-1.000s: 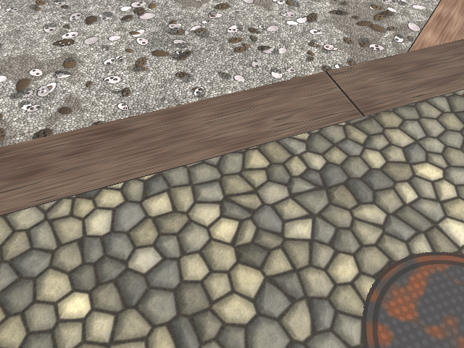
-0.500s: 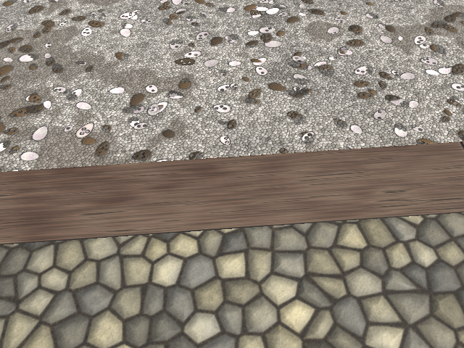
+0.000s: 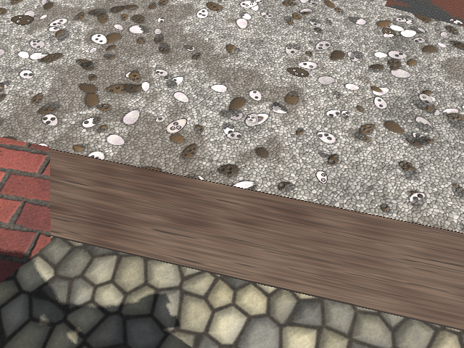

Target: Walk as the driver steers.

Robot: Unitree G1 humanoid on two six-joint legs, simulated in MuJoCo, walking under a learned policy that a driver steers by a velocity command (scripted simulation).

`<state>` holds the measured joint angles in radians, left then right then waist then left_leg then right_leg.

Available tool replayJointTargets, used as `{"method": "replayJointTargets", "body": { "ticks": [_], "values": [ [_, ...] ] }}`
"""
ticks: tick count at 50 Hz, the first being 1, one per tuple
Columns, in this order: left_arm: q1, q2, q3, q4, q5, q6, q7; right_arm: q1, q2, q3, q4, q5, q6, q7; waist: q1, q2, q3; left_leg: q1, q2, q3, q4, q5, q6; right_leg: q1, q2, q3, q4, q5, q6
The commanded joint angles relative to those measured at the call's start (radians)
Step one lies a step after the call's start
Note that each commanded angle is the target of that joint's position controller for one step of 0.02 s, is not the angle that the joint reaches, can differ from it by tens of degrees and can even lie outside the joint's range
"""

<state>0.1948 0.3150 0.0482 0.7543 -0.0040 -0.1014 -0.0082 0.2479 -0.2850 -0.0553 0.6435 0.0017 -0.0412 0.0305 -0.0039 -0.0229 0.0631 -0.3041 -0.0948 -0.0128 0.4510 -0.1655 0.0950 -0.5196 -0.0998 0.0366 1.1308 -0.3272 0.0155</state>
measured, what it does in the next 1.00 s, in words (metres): walks ahead: right foot, then left foot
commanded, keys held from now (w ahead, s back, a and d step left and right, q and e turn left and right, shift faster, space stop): w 0.66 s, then w+e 0.34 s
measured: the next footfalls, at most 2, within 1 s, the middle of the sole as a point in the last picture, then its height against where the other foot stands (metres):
right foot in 0.34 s outside the picture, level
left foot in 0.86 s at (209, 270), level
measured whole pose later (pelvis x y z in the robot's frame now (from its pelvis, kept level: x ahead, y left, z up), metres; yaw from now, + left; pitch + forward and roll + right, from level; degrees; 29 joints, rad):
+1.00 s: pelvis +0.59 -0.02 +0.00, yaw -5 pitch +3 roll +0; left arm 0.37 0.24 0.03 0.92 0.08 -0.10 -0.07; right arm 0.15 -0.23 -0.01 0.79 -0.04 -0.10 -0.01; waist 0.02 -0.01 -0.03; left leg -0.31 0.01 0.11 0.42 -0.15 0.04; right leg -0.40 -0.01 0.04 1.11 -0.37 -0.07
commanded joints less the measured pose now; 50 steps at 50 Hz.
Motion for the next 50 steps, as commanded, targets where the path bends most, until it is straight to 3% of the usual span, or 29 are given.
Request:
{"method": "replayJointTargets", "body": {
  "ticks": [1,7,12,15,16,17,18,19,20,21,22,23,24,25,27,28,30,33,36,40,42,43,44,45,46,47,48,49,50],
  "values": [
    [0.059,0.086,0.024,-0.035,0.013,0.01,0.005,-0.011,-0.132,-0.034,-0.051,-0.004,-0.033,-0.012,0.023,0.073,-0.111,0.113,0.273,-0.261,-0.242,0.289,0.198,-0.083,-0.038,0.012,-0.072,0.095,0.03],
    [-0.14,0.037,0.003,-0.08,0.005,0.004,-0.007,0.062,-0.153,-0.035,0.017,0.006,-0.033,-0.031,-0.052,0.082,-0.037,0.109,0.22,-0.142,-0.272,0.186,0.129,-0.07,0.005,-0.009,-0.457,0.457,0.039],
    [-0.239,0.053,0.004,-0.119,-0.005,-0.008,-0.033,0.142,-0.166,-0.041,0.079,0.015,-0.023,-0.032,-0.084,0.087,0.006,0.265,0.299,-0.195,-0.219,0.178,0.122,-0.112,0.034,0.001,-0.594,0.407,-0.008],
    [-0.191,0.073,0.013,-0.114,-0.003,-0.013,-0.04,0.144,-0.178,-0.048,0.098,0.016,-0.008,-0.039,-0.048,0.115,-0.017,0.342,0.325,-0.211,-0.139,0.342,0.092,-0.039,0.06,-0.021,-0.632,0.281,-0.053],
    [-0.115,0.091,0.024,-0.095,-0.002,-0.015,-0.037,0.126,-0.181,-0.047,0.097,0.017,-0.002,-0.04,0.0,0.12,-0.063,0.34,0.299,-0.188,-0.05,0.506,0.074,0.077,0.091,-0.052,-0.657,0.267,-0.077],
    [0.02,0.132,0.045,-0.058,0.002,-0.017,-0.03,0.121,-0.159,-0.037,0.094,0.01,0.002,-0.042,0.065,0.1,-0.166,0.291,0.243,-0.143,0.12,0.582,0.046,0.287,0.085,-0.054,-0.652,0.311,-0.112],
    [0.198,0.147,0.017,-0.007,0.074,-0.012,-0.014,0.273,0.016,0.04,0.151,-0.179,-0.054,0.039,0.083,-0.156,-0.383,0.086,0.106,-0.106,0.351,0.33,-0.026,0.738,-0.004,0.071,-0.539,0.467,-0.27],
    [0.346,0.139,0.018,-0.001,0.08,0.003,-0.011,0.415,0.059,0.05,0.147,-0.169,-0.087,0.081,0.101,-0.307,-0.536,-0.358,-0.079,-0.07,0.62,-0.406,-0.084,1.155,-0.234,0.573,-0.706,0.145,-0.478],
    [0.419,0.082,0.009,0.03,0.096,0.002,-0.002,0.146,-0.072,0.013,0.122,-0.096,-0.096,0.09,0.225,-0.122,-0.271,-0.564,-0.023,-0.155,0.814,-0.376,-0.047,1.003,-0.192,0.627,-0.836,-0.168,-0.337],
    [0.312,0.098,0.012,0.037,0.074,-0.004,-0.003,0.065,-0.085,0.003,0.108,-0.067,-0.1,0.068,0.161,-0.094,-0.076,-0.617,0.045,-0.138,0.864,-0.265,-0.034,0.772,-0.192,0.532,-0.878,-0.239,-0.277],
    [0.217,0.053,-0.006,0.018,0.054,-0.004,-0.001,0.054,-0.104,0.001,0.113,-0.075,-0.097,0.043,0.109,-0.044,-0.074,-0.539,0.11,-0.131,0.818,-0.182,-0.021,0.609,-0.186,0.476,-0.914,-0.167,-0.275],
    [0.19,-0.008,-0.03,0.026,0.051,-0.007,0.002,0.056,-0.069,0.017,0.116,-0.106,-0.091,0.025,0.066,-0.051,-0.091,-0.462,0.155,-0.136,0.771,-0.121,-0.012,0.522,-0.167,0.394,-0.928,-0.042,-0.272],
    [0.131,-0.043,-0.042,0.007,0.056,-0.009,0.008,0.056,-0.045,0.032,0.119,-0.118,-0.08,0.022,0.032,-0.043,-0.093,-0.393,0.185,-0.125,0.745,-0.096,-0.02,0.428,-0.161,0.34,-0.959,0.047,-0.273],
    [0.088,-0.048,-0.043,-0.006,0.059,-0.014,0.011,0.054,-0.036,0.033,0.118,-0.115,-0.067,0.021,0.008,-0.029,-0.1,-0.358,0.194,-0.109,0.703,-0.11,-0.034,0.377,-0.146,0.3,-0.989,0.085,-0.278],
    [0.068,0.003,-0.024,-0.011,0.063,-0.03,0.008,0.018,-0.023,0.041,0.107,-0.097,-0.052,0.022,0.004,-0.027,-0.077,-0.367,0.203,-0.07,0.595,-0.075,-0.071,0.319,-0.108,0.199,-1.019,0.129,-0.285],
    [0.091,0.023,-0.017,-0.004,0.074,-0.035,0.0,0.0,-0.018,0.045,0.105,-0.096,-0.048,0.023,0.015,-0.015,-0.073,-0.383,0.207,-0.054,0.544,-0.003,-0.085,0.314,-0.104,0.17,-1.022,0.189,-0.297],
    [0.143,0.034,-0.009,0.016,0.084,-0.036,-0.023,-0.046,0.003,0.054,0.098,-0.093,-0.046,0.026,0.038,0.01,-0.059,-0.399,0.211,-0.024,0.414,0.131,-0.1,0.315,-0.102,0.12,-1.017,0.308,-0.313],
    [0.224,0.025,-0.01,0.062,0.074,-0.031,-0.054,-0.127,0.019,0.06,0.077,-0.085,-0.029,0.036,0.06,-0.014,-0.036,-0.328,0.18,0.015,0.262,0.265,-0.086,0.291,-0.075,0.057,-0.982,0.407,-0.303],
    [0.283,0.026,-0.008,0.103,0.071,-0.024,-0.082,-0.233,-0.008,0.053,0.035,-0.082,-0.023,0.03,0.078,-0.031,-0.02,-0.314,0.154,0.012,0.177,0.264,-0.07,0.36,-0.091,0.099,-0.939,0.431,-0.301],
    [0.304,0.054,0.006,0.136,0.065,-0.011,-0.086,-0.336,-0.028,0.048,0.004,-0.072,-0.023,0.008,0.08,-0.035,-0.013,-0.288,0.132,0.018,0.064,0.15,-0.047,0.526,-0.128,0.159,-0.88,0.503,-0.266],
    [0.27,0.081,0.017,0.14,0.069,-0.008,-0.082,-0.281,-0.067,0.032,0.016,-0.046,-0.037,0.003,0.012,-0.036,-0.062,-0.038,0.1,0.062,0.023,0.195,0.006,0.461,-0.092,0.137,-0.785,0.736,-0.215],
    [0.251,0.076,0.017,0.132,0.077,-0.015,-0.081,-0.145,-0.127,0.01,0.053,-0.029,-0.05,-0.004,-0.044,-0.013,-0.164,0.227,0.121,0.038,0.088,0.264,0.072,0.35,-0.019,0.091,-0.636,0.79,-0.148],
    [0.373,-0.048,-0.019,0.114,0.091,-0.031,-0.071,0.065,-0.169,0.005,0.099,-0.035,-0.059,-0.01,-0.058,0.165,-0.441,0.723,0.339,-0.199,0.133,0.442,0.281,0.086,0.115,0.039,-0.328,0.469,-0.068],
    [0.383,-0.092,-0.043,0.096,0.09,-0.041,-0.082,0.26,-0.139,0.012,0.144,-0.045,-0.054,-0.023,-0.129,0.281,-0.584,0.959,0.567,-0.602,-0.056,0.216,0.396,-0.174,0.215,0.018,-0.066,-0.241,-0.031],
    [0.182,-0.01,-0.007,0.092,0.067,-0.03,-0.085,0.299,-0.108,0.003,0.183,-0.065,-0.061,-0.037,-0.19,0.135,-0.287,0.702,0.5,-0.537,-0.152,-0.109,0.229,-0.299,0.121,0.09,0.099,-0.192,-0.069],
    [0.144,-0.008,0.0,0.096,0.055,-0.027,-0.063,0.182,-0.1,0.003,0.182,-0.053,-0.064,-0.042,-0.125,0.135,-0.105,0.454,0.471,-0.4,-0.209,-0.218,0.164,-0.312,0.065,0.06,0.122,-0.099,-0.086],
    [0.167,-0.006,0.001,0.108,0.07,-0.021,-0.046,0.109,-0.038,0.021,0.172,-0.043,-0.059,-0.05,-0.071,0.123,-0.109,0.345,0.444,-0.321,-0.252,-0.158,0.146,-0.241,0.024,0.057,0.071,-0.04,-0.096],
    [0.155,-0.041,-0.012,0.109,0.09,-0.016,-0.044,0.071,0.008,0.036,0.169,-0.037,-0.061,-0.053,-0.036,0.104,-0.108,0.28,0.418,-0.244,-0.272,-0.036,0.136,-0.186,-0.002,0.066,0.034,0.012,-0.1],
    [0.142,-0.071,-0.023,0.11,0.097,-0.011,-0.05,0.033,0.03,0.04,0.155,-0.043,-0.063,-0.058,-0.015,0.093,-0.108,0.237,0.409,-0.183,-0.298,0.048,0.136,-0.146,-0.016,0.057,0.017,0.028,-0.094]
  ]
}}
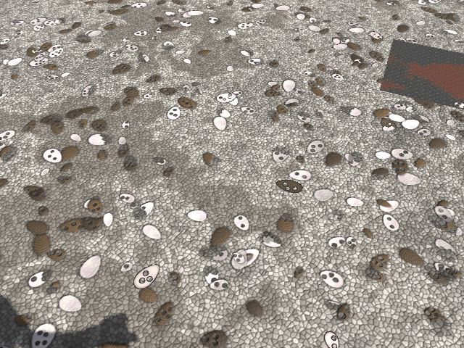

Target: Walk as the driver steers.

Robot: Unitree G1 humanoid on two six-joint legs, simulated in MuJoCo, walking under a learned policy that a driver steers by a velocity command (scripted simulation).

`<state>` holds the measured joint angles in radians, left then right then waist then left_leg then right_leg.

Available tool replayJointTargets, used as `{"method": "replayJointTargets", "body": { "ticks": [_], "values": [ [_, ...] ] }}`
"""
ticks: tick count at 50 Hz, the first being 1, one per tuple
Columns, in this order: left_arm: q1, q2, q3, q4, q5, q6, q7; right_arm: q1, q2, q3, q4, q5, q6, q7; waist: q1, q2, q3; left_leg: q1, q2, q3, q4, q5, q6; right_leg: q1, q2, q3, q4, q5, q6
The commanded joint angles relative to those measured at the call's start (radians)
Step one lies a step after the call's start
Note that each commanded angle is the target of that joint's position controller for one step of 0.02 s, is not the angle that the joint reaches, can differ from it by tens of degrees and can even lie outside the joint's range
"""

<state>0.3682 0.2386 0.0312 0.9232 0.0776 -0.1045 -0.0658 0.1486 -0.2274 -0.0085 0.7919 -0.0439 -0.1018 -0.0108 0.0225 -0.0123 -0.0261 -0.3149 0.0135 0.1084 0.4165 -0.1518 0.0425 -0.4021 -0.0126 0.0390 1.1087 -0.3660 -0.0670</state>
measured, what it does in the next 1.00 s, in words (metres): goes down, turning right: right foot, then left foot 0.14 m lower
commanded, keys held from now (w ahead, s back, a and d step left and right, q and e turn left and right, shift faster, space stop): w+e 0.44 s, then e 0.26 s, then no key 0.30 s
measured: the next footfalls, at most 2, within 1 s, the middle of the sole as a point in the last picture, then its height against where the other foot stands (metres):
right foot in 0.36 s outside the picture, level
left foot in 0.78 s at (258, 343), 0.14 m lower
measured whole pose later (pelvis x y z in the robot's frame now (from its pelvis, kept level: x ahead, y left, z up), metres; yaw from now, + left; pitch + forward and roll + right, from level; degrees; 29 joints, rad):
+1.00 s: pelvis +0.45 -0.11 -0.15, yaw -29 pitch +2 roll +0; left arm 0.16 0.22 0.00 0.71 -0.03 0.04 0.09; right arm 0.31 -0.21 -0.01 0.92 -0.02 0.00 -0.03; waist -0.02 -0.04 0.01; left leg -0.32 0.01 0.07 0.47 -0.18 0.03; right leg -0.86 0.01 0.08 1.84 -0.54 0.09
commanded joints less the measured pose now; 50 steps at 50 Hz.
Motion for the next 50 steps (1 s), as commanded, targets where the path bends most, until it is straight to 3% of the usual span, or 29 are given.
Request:
{"method": "replayJointTargets", "body": {
  "ticks": [1,6,10,11,15,18,19,20,21,22,23,24,26,27,29,30,32,34,37,38,39,40,41,42,43,45,47,49,50],
  "values": [
    [-0.035,-0.015,-0.007,-0.056,0.01,-0.002,0.003,0.112,-0.016,-0.007,-0.001,-0.005,-0.009,-0.02,-0.024,0.076,-0.026,0.239,0.291,-0.252,-0.285,0.077,0.187,-0.251,-0.106,0.049,0.012,0.072,-0.007],
    [-0.157,-0.016,-0.017,-0.077,-0.017,0.01,-0.033,0.178,-0.059,-0.029,0.053,-0.048,-0.029,-0.006,-0.029,0.053,0.031,0.201,0.269,-0.022,-0.33,0.31,0.195,-0.297,-0.122,-0.004,-0.218,0.315,0.028],
    [-0.225,0.01,-0.013,-0.102,-0.014,0.027,-0.042,0.224,-0.083,-0.027,0.092,-0.063,-0.021,0.033,-0.025,0.073,0.051,0.17,0.257,0.083,-0.303,0.366,0.173,-0.222,-0.092,-0.019,-0.314,0.431,0.02],
    [-0.161,0.012,-0.012,-0.095,-0.002,0.018,-0.045,0.214,-0.087,-0.024,0.084,-0.087,-0.024,0.032,0.002,0.079,0.045,0.124,0.262,0.09,-0.258,0.373,0.171,-0.149,-0.085,-0.006,-0.155,0.529,0.008],
    [-0.23,0.077,0.015,-0.148,0.003,-0.001,-0.028,0.196,-0.134,-0.027,0.088,-0.063,-0.03,0.014,0.007,0.068,0.082,0.274,0.28,0.121,-0.145,0.43,0.119,-0.194,-0.063,-0.041,-0.194,0.281,-0.021],
    [-0.126,0.14,0.051,-0.15,-0.043,-0.023,-0.009,0.178,-0.24,-0.062,0.097,-0.045,-0.018,0.01,0.073,0.07,0.056,0.272,0.266,0.184,0.142,0.741,0.081,0.086,0.048,-0.137,-0.449,0.198,-0.04],
    [-0.008,0.203,0.084,-0.113,-0.043,-0.041,0.02,0.279,-0.209,-0.06,0.12,-0.071,-0.016,0.019,0.063,0.012,-0.031,0.179,0.219,0.191,0.389,0.653,0.05,0.329,0.11,-0.148,-0.447,0.338,-0.096],
    [0.145,0.241,0.097,-0.08,-0.026,-0.042,0.059,0.4,-0.057,-0.019,0.118,-0.111,-0.015,0.039,0.05,-0.19,-0.225,-0.119,0.115,0.156,0.749,0.037,-0.055,0.713,-0.033,0.157,-0.44,0.545,-0.307],
    [0.292,0.237,0.08,-0.048,-0.016,-0.035,0.068,0.27,-0.04,-0.005,0.033,-0.073,-0.033,0.078,0.128,-0.16,-0.334,-0.415,-0.057,-0.009,0.988,-0.504,-0.086,0.941,-0.21,0.595,-0.636,0.492,-0.45],
    [0.376,0.198,0.088,0.017,-0.01,-0.056,0.064,-0.042,-0.045,-0.006,-0.053,-0.002,-0.039,0.096,0.252,-0.097,-0.041,-0.708,-0.051,-0.168,0.999,-0.484,-0.039,0.824,-0.231,0.642,-0.745,0.312,-0.345],
    [0.257,0.149,0.072,0.001,-0.032,-0.071,0.053,-0.141,-0.073,-0.017,-0.104,0.009,-0.038,0.074,0.196,-0.089,0.067,-0.707,0.01,-0.219,0.991,-0.431,-0.044,0.618,-0.246,0.571,-0.694,0.387,-0.318],
    [0.173,0.084,0.044,-0.008,-0.039,-0.072,0.037,-0.117,-0.111,-0.028,-0.105,-0.009,-0.03,0.048,0.118,-0.044,0.025,-0.587,0.033,-0.24,0.982,-0.405,-0.055,0.447,-0.243,0.521,-0.646,0.519,-0.337],
    [-0.02,0.04,0.012,-0.058,-0.037,-0.057,0.011,-0.015,-0.067,-0.015,-0.096,-0.034,-0.001,0.017,-0.044,0.011,0.045,-0.362,0.061,-0.23,0.853,-0.326,-0.057,0.078,-0.207,0.391,-0.65,0.692,-0.297],
    [-0.084,0.056,0.011,-0.092,-0.043,-0.05,0.016,-0.016,-0.062,-0.014,-0.112,-0.031,0.012,0.005,-0.071,0.009,0.019,-0.293,0.055,-0.204,0.752,-0.257,-0.074,-0.004,-0.145,0.319,-0.687,0.66,-0.256],
    [-0.18,0.101,0.016,-0.15,-0.007,-0.053,0.034,0.098,-0.027,0.004,-0.094,-0.046,0.022,0.014,-0.132,-0.012,0.004,-0.011,0.035,-0.134,0.614,0.075,-0.063,-0.284,-0.015,0.164,-0.646,0.556,-0.163],
    [-0.122,0.069,0.003,-0.145,0.002,-0.062,0.051,0.073,-0.06,-0.006,-0.088,-0.048,0.013,0.026,-0.078,0.007,0.018,-0.073,0.049,-0.19,0.495,0.34,-0.066,-0.251,0.03,0.147,-0.586,0.401,-0.133],
    [-0.061,0.105,0.01,-0.138,-0.004,-0.054,0.063,0.028,-0.041,0.006,-0.103,-0.022,0.023,0.044,-0.028,0.036,0.025,0.098,0.029,-0.141,0.189,0.637,-0.061,-0.354,0.092,0.118,-0.493,0.035,-0.093],
    [0.039,0.122,0.007,-0.128,-0.008,-0.046,0.045,0.001,-0.048,0.004,-0.117,-0.019,0.044,0.047,-0.011,0.014,0.067,0.137,0.036,-0.132,0.147,0.547,-0.093,-0.352,0.04,0.243,-0.413,-0.057,-0.125],
    [0.18,0.081,-0.023,-0.11,-0.058,-0.016,0.041,0.008,-0.11,-0.023,-0.084,-0.029,0.056,0.038,0.044,0.024,0.111,0.018,0.071,-0.157,-0.169,0.588,-0.086,-0.05,0.005,0.385,-0.179,-0.099,-0.109],
    [0.196,0.095,-0.031,-0.104,-0.081,0.003,0.04,0.047,-0.12,-0.035,-0.058,-0.017,0.05,0.04,0.037,0.023,0.105,0.085,0.085,-0.117,-0.287,0.679,-0.054,-0.01,0.024,0.389,-0.091,-0.037,-0.085],
    [0.108,0.037,0.007,-0.119,-0.146,0.051,0.095,-0.01,-0.097,-0.049,-0.08,0.069,0.018,0.033,0.049,0.025,0.025,0.165,0.096,-0.156,-0.285,0.941,-0.048,-0.017,0.124,0.21,0.113,-0.001,-0.035],
    [0.154,0.02,-0.013,-0.14,-0.121,0.07,0.107,0.205,-0.148,-0.056,-0.024,0.038,0.002,0.036,-0.02,0.16,-0.191,0.69,0.296,-0.239,0.09,1.626,0.049,-0.383,0.155,0.112,0.477,-0.402,0.043],
    [0.249,0.012,-0.027,-0.142,-0.129,0.069,0.114,0.345,-0.166,-0.066,0.051,0.057,0.007,0.052,-0.062,0.229,-0.401,1.01,0.465,-0.394,0.28,1.707,0.243,-0.649,0.157,0.11,0.858,-0.638,0.095],
    [0.236,0.035,-0.026,-0.154,-0.133,0.063,0.116,0.356,-0.152,-0.067,0.068,0.06,0.02,0.057,-0.076,0.168,-0.46,0.97,0.485,-0.445,0.266,1.455,0.294,-0.724,0.084,0.167,0.976,-0.576,0.12],
    [0.103,0.05,-0.019,-0.185,-0.138,0.066,0.118,0.301,-0.139,-0.065,0.048,0.047,0.033,0.044,-0.092,0.106,-0.393,0.832,0.448,-0.427,0.196,1.137,0.311,-0.745,0.053,0.154,0.961,-0.482,0.128],
    [-0.085,0.005,-0.037,-0.269,-0.143,0.106,0.144,0.117,-0.171,-0.051,0.036,0.022,0.08,-0.016,-0.003,0.071,-0.205,0.395,0.508,-0.524,-0.005,0.642,0.338,-0.654,-0.03,0.127,0.865,-0.329,0.169],
    [-0.157,0.025,-0.029,-0.283,-0.105,0.148,0.167,0.042,-0.16,-0.032,0.017,0.011,0.09,-0.031,0.02,0.041,-0.063,0.024,0.39,-0.389,-0.113,0.574,0.276,-0.436,-0.009,0.052,0.843,-0.27,0.172],
    [-0.154,0.048,-0.009,-0.28,-0.109,0.14,0.162,0.107,-0.161,-0.036,0.039,0.027,0.082,-0.037,0.004,0.075,0.004,0.003,0.251,-0.255,-0.12,0.372,0.204,-0.472,0.013,0.065,0.694,-0.059,0.165],
    [-0.153,0.019,-0.011,-0.275,-0.103,0.133,0.158,0.134,-0.13,-0.026,0.058,0.021,0.077,-0.043,0.002,0.1,-0.009,0.002,0.226,-0.225,-0.11,0.388,0.196,-0.438,0.007,0.061,0.632,0.015,0.165]
  ]
}}
Velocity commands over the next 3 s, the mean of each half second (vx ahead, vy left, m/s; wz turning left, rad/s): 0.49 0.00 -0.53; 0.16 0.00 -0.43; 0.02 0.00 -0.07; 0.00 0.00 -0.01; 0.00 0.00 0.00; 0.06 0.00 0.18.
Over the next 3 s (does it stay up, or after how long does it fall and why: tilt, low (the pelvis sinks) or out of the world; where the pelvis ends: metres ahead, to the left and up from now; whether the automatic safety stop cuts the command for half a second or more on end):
stays up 0.68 -0.27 -0.15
